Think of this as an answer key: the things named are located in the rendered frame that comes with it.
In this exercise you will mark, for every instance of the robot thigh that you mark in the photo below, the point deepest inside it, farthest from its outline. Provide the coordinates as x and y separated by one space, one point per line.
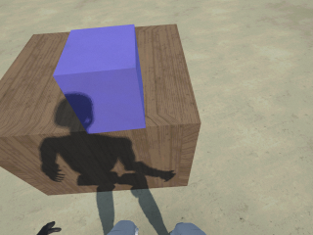
186 228
124 227

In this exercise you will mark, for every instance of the carton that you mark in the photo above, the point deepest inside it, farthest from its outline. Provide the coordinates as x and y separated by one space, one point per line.
99 72

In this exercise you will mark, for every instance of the pedestal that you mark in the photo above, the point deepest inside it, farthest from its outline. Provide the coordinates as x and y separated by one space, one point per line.
43 142

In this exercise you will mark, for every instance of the robot left hand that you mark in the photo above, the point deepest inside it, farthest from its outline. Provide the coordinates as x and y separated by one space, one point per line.
47 229

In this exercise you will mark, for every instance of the robot left thigh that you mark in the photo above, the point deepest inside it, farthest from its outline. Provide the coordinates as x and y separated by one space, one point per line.
124 227

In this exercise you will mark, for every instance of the robot right thigh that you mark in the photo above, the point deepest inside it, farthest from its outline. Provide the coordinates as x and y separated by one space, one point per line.
186 228

